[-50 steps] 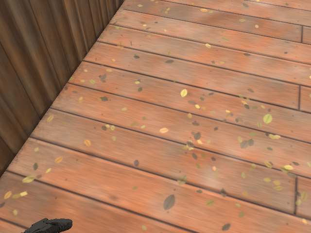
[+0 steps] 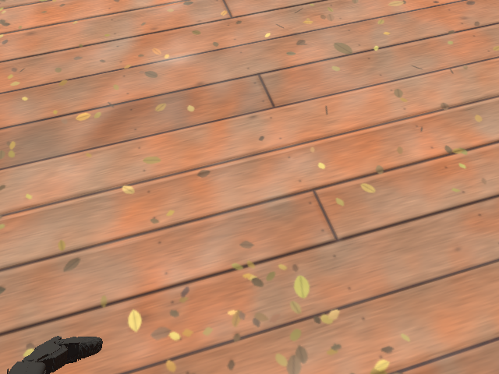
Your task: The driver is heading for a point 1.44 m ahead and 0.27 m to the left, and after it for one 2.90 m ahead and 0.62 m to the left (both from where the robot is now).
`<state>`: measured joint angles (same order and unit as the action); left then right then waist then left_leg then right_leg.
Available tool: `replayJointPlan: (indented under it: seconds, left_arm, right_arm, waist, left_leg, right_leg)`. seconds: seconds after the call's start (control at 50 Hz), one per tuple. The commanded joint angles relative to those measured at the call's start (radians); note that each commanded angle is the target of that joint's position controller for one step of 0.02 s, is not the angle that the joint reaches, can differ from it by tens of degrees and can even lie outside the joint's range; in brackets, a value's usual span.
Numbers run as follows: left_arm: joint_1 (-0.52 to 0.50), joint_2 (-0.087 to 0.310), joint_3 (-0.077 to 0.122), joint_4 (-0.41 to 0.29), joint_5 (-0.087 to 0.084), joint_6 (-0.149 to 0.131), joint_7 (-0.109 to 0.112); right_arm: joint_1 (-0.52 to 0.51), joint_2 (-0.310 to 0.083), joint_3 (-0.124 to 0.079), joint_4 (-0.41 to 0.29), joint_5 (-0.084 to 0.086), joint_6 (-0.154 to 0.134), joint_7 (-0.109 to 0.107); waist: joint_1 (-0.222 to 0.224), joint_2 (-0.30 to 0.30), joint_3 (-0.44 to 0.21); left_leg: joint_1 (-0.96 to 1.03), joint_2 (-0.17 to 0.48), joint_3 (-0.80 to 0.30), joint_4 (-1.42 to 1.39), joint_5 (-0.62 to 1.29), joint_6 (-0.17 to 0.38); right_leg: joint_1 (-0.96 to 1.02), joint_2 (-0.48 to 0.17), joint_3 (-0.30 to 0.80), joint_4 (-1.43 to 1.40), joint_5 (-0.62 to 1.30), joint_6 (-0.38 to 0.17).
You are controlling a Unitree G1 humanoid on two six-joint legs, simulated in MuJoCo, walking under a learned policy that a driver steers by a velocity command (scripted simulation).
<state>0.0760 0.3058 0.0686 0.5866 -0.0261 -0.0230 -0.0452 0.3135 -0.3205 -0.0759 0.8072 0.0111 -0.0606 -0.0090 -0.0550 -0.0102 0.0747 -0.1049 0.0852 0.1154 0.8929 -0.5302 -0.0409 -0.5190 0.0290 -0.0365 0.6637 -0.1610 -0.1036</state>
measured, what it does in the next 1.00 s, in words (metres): walks ahead: left foot, then right foot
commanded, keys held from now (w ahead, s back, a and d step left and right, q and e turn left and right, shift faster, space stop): w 0.90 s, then w+q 0.10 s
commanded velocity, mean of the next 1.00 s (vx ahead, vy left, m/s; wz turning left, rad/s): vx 0.50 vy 0.00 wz -0.13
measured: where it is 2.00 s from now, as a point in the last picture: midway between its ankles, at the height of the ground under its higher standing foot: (237, 156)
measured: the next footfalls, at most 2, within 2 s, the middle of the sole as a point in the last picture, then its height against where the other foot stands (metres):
left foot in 0.48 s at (213, 355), level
right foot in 1.00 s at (309, 261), level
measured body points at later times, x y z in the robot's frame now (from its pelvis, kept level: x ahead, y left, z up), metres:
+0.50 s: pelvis +0.30 +0.02 +0.01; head +0.33 +0.01 +0.46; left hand +0.33 +0.31 -0.11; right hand +0.51 -0.23 -0.07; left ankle +0.44 +0.11 -0.72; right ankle +0.11 -0.07 -0.71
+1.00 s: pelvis +0.57 -0.03 +0.01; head +0.60 -0.05 +0.46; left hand +0.83 +0.17 -0.05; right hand +0.54 -0.32 -0.12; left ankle +0.44 +0.11 -0.71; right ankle +0.69 -0.16 -0.72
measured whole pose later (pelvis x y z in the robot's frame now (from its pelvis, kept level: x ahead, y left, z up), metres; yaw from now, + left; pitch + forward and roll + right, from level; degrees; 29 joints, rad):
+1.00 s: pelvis +0.57 -0.03 +0.01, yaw -5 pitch +2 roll +2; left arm 0.04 0.26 0.03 0.67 -0.01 -0.09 -0.04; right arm 0.40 -0.31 -0.06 0.86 0.02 -0.05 0.01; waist -0.09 -0.02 0.02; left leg 0.02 -0.02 0.00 0.36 -0.41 -0.01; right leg -0.48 -0.04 0.01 0.48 -0.04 -0.05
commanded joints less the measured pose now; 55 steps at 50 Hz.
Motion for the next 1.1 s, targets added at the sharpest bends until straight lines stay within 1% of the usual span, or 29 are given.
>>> replayJointPlan:
  seconds: [0.02, 0.04, 0.06, 0.08, 0.12, 0.18, 0.26, 0.34, 0.4, 0.44, 0.46, 0.48, 0.5, 0.52, 0.54, 0.56, 0.58, 0.6, 0.62, 0.68, 0.8, 0.88, 0.94, 0.98, 1.0, 1.02, 1.04, 1.06, 1.1]
  left_arm:
    - [0.316, 0.19, 0.061, 0.005, 0.008, -0.028, 0.009]
    - [0.261, 0.16, 0.05, 0.006, 0.006, -0.036, 0.01]
    - [0.193, 0.127, 0.039, 0.0, 0.011, -0.037, 0.012]
    - [0.153, 0.101, 0.027, -0.01, 0.025, -0.04, 0.015]
    - [0.142, 0.1, 0.025, 0.004, 0.028, -0.049, 0.02]
    - [0.181, 0.124, 0.028, 0.045, 0.024, -0.058, 0.034]
    - [0.23, 0.127, 0.024, 0.086, 0.017, -0.053, 0.046]
    - [0.306, 0.141, 0.025, 0.135, 0.01, -0.048, 0.047]
    - [0.342, 0.147, 0.029, 0.164, 0.01, -0.033, 0.052]
    - [0.331, 0.158, 0.033, 0.17, 0.009, -0.024, 0.057]
    - [0.313, 0.165, 0.034, 0.168, 0.01, -0.02, 0.059]
    - [0.296, 0.151, 0.025, 0.161, 0.016, -0.017, 0.06]
    - [0.297, 0.106, 0.005, 0.137, 0.037, -0.018, 0.062]
    - [0.447, 0.007, -0.021, 0.138, 0.02, -0.036, 0.053]
    - [0.378, 0.103, -0.007, 0.147, 0.008, -0.05, 0.048]
    - [0.269, 0.142, 0.006, 0.116, -0.011, -0.059, 0.042]
    - [0.207, 0.131, 0.001, 0.1, -0.006, -0.065, 0.044]
    - [0.177, 0.121, 0.005, 0.094, 0.01, -0.066, 0.044]
    - [0.2, 0.108, 0.007, 0.099, 0.013, -0.061, 0.043]
    - [0.232, 0.058, -0.003, 0.111, 0.016, -0.039, 0.045]
    - [0.033, 0.02, -0.022, 0.063, 0.021, -0.053, 0.036]
    - [-0.073, 0.032, -0.02, 0.029, 0.01, -0.063, 0.018]
    - [-0.079, 0.06, -0.008, 0.015, 0.012, -0.072, 0.007]
    - [0.079, 0.107, 0.019, 0.057, 0.017, -0.078, 0.013]
    - [0.241, 0.163, 0.043, 0.093, 0.028, -0.078, 0.023]
    - [0.361, 0.265, 0.066, 0.104, 0.047, -0.071, 0.034]
    - [0.392, 0.222, 0.056, 0.115, 0.038, -0.063, 0.031]
    - [0.335, 0.154, 0.034, 0.113, 0.029, -0.063, 0.032]
    - [0.207, 0.086, 0.012, 0.111, 0.027, -0.067, 0.031]
  right_arm:
    - [-0.098, -0.14, -0.008, -0.162, 0.036, -0.075, 0.019]
    - [-0.105, -0.127, -0.002, -0.155, 0.025, -0.082, 0.014]
    - [-0.102, -0.126, -0.005, -0.14, -0.001, -0.08, 0.007]
    - [-0.077, -0.131, -0.01, -0.13, -0.009, -0.07, 0.008]
    - [-0.051, -0.107, -0.006, -0.116, -0.015, -0.048, 0.01]
    - [-0.116, -0.067, 0.007, -0.132, -0.021, -0.029, 0.008]
    - [-0.243, -0.037, 0.02, -0.155, -0.014, -0.038, 0.021]
    - [-0.356, -0.033, 0.024, -0.188, -0.001, -0.05, 0.042]
    - [-0.382, -0.045, 0.021, -0.208, -0.003, -0.058, 0.059]
    - [-0.33, -0.063, 0.013, -0.2, -0.004, -0.059, 0.061]
    - [-0.252, -0.084, 0.0, -0.182, -0.006, -0.06, 0.056]
    - [-0.112, -0.124, -0.019, -0.147, -0.009, -0.06, 0.049]
    - [0.067, -0.186, -0.032, -0.122, -0.022, -0.058, 0.04]
    - [0.123, -0.228, -0.046, -0.089, -0.019, -0.052, 0.047]
    - [0.126, -0.129, -0.021, -0.093, 0.005, -0.048, 0.047]
    - [0.057, -0.102, -0.011, -0.099, 0.005, -0.043, 0.04]
    - [-0.006, -0.096, -0.007, -0.108, -0.006, -0.037, 0.037]
    - [-0.045, -0.08, -0.001, -0.11, -0.014, -0.036, 0.038]
    - [-0.064, -0.067, 0.006, -0.112, -0.024, -0.039, 0.037]
    - [-0.072, -0.073, 0.003, -0.095, -0.009, -0.051, 0.039]
    - [-0.024, -0.123, -0.01, -0.057, 0.001, -0.036, 0.022]
    - [0.05, -0.141, -0.015, -0.015, 0.011, -0.021, 0.02]
    - [0.061, -0.153, -0.022, 0.004, 0.017, -0.003, 0.013]
    - [0.033, -0.152, -0.019, 0.002, 0.017, 0.006, 0.008]
    - [0.032, -0.105, 0.0, -0.01, 0.003, 0.005, 0.007]
    - [0.116, -0.001, 0.033, -0.043, -0.013, -0.009, 0.009]
    - [0.142, -0.015, 0.033, -0.034, 0.01, -0.024, 0.012]
    - [0.069, -0.114, 0.004, -0.041, 0.035, -0.028, 0.014]
    - [-0.023, -0.107, -0.002, -0.062, 0.025, -0.021, 0.011]
  waist:
    - [0.178, -0.1, -0.308]
    - [0.134, -0.032, -0.218]
    - [0.093, -0.009, -0.165]
    - [0.059, -0.031, -0.149]
    - [0.036, -0.038, -0.142]
    - [0.051, -0.029, -0.092]
    - [0.105, -0.041, -0.056]
    - [0.152, -0.043, -0.008]
    - [0.148, -0.053, -0.004]
    - [0.111, -0.078, -0.034]
    - [0.063, -0.089, -0.089]
    - [-0.01, -0.076, -0.192]
    - [-0.075, 0.017, -0.349]
    - [-0.007, 0.314, -0.474]
    - [-0.055, 0.214, -0.43]
    - [-0.054, 0.146, -0.271]
    - [-0.027, 0.055, -0.182]
    - [-0.001, 0.032, -0.115]
    - [0.033, 0.059, -0.108]
    - [0.067, 0.087, -0.093]
    - [0.009, 0.068, -0.041]
    - [-0.028, 0.075, -0.023]
    - [0.0, 0.084, -0.021]
    - [0.096, 0.081, -0.107]
    - [0.166, 0.047, -0.236]
    - [0.162, -0.167, -0.401]
    - [0.169, -0.282, -0.483]
    - [0.174, -0.168, -0.32]
    - [0.12, -0.092, -0.146]
  left_leg:
    - [-0.746, -0.045, -0.205, 0.478, 0.032, 0.041]
    - [-0.704, 0.0, -0.195, 0.392, 0.124, 0.051]
    - [-0.637, 0.034, -0.189, 0.314, 0.178, 0.043]
    - [-0.563, 0.057, -0.195, 0.275, 0.216, 0.039]
    - [-0.503, 0.06, -0.177, 0.222, 0.247, 0.018]
    - [-0.54, 0.056, -0.159, 0.085, 0.376, -0.015]
    - [-0.514, 0.02, -0.142, -0.188, 0.64, -0.011]
    - [-0.527, -0.012, -0.136, -0.33, 0.68, 0.017]
    - [-0.565, -0.03, -0.136, -0.388, 0.568, 0.058]
    - [-0.479, -0.06, -0.113, -0.405, 0.479, 0.089]
    - [-0.354, -0.094, -0.081, -0.419, 0.464, 0.113]
    - [-0.133, -0.085, -0.081, -0.419, 0.526, 0.151]
    - [0.184, 0.093, -0.28, -0.371, 0.583, 0.222]
    - [0.514, 0.305, -0.753, -0.465, 0.365, 0.381]
    - [0.503, 0.289, -0.825, -0.55, 0.2, 0.349]
    - [0.373, 0.261, -0.675, -0.576, 0.2, 0.308]
    - [0.229, 0.223, -0.575, -0.601, 0.291, 0.287]
    - [0.115, 0.189, -0.505, -0.63, 0.395, 0.285]
    - [0.047, 0.165, -0.457, -0.656, 0.46, 0.282]
    - [-0.047, 0.141, -0.358, -0.722, 0.542, 0.301]
    - [-0.066, 0.082, -0.196, -0.763, 0.577, 0.255]
    - [0.023, 0.126, -0.207, -0.73, 0.544, 0.24]
    - [0.094, 0.166, -0.25, -0.66, 0.595, 0.216]
    - [0.07, 0.121, -0.227, -0.482, 0.783, 0.181]
    - [-0.048, 0.063, -0.189, -0.261, 0.716, 0.146]
    - [-0.401, -0.076, -0.114, 0.121, 0.324, 0.072]
    - [-0.576, -0.126, -0.216, 0.314, -0.065, 0.058]
    - [-0.661, -0.067, -0.252, 0.392, -0.013, 0.064]
    - [-0.636, 0.01, -0.214, 0.33, 0.15, 0.065]
  right_leg:
    - [0.838, -0.34, 0.728, -0.375, -0.212, -0.256]
    - [0.687, -0.298, 0.598, -0.371, -0.103, -0.22]
    - [0.554, -0.261, 0.498, -0.371, 0.026, -0.192]
    - [0.465, -0.235, 0.435, -0.39, 0.133, -0.181]
    - [0.38, -0.219, 0.373, -0.428, 0.252, -0.189]
    - [0.336, -0.193, 0.273, -0.468, 0.325, -0.18]
    - [0.348, -0.146, 0.19, -0.476, 0.253, -0.119]
    - [0.435, -0.195, 0.223, -0.462, 0.182, -0.116]
    - [0.565, -0.247, 0.255, -0.395, 0.277, -0.103]
    - [0.601, -0.251, 0.252, -0.328, 0.458, -0.081]
    - [0.597, -0.228, 0.231, -0.238, 0.64, -0.065]
    - [0.536, -0.179, 0.189, -0.072, 0.71, -0.037]
    - [0.335, -0.115, 0.155, 0.22, 0.445, -0.003]
    - [-0.052, 0.066, 0.13, 0.564, -0.329, 0.068]
    - [-0.173, 0.027, 0.223, 0.655, -0.413, 0.065]
    - [-0.234, -0.024, 0.19, 0.66, -0.332, 0.064]
    - [-0.214, -0.073, 0.148, 0.613, -0.248, 0.066]
    - [-0.192, -0.102, 0.132, 0.549, -0.201, 0.074]
    - [-0.134, -0.127, 0.134, 0.515, -0.168, 0.079]
    - [-0.088, -0.149, 0.108, 0.409, -0.146, 0.107]
    - [-0.07, -0.132, 0.064, 0.03, 0.186, 0.128]
    - [-0.059, -0.104, 0.059, -0.093, 0.225, 0.11]
    - [-0.022, -0.088, 0.069, -0.151, 0.122, 0.076]
    - [0.215, -0.048, 0.032, -0.206, 0.093, 0.04]
    - [0.479, -0.12, 0.089, -0.167, 0.118, -0.001]
    - [0.864, -0.38, 0.448, -0.17, 0.056, -0.116]
    - [0.913, -0.461, 0.747, -0.319, -0.135, -0.191]
    - [0.793, -0.426, 0.631, -0.35, -0.233, -0.145]
    - [0.542, -0.347, 0.396, -0.412, -0.152, -0.092]
Over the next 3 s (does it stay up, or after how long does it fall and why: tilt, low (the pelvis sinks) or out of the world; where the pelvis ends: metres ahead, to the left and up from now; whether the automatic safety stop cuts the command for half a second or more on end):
stays up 1.53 0.34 0.02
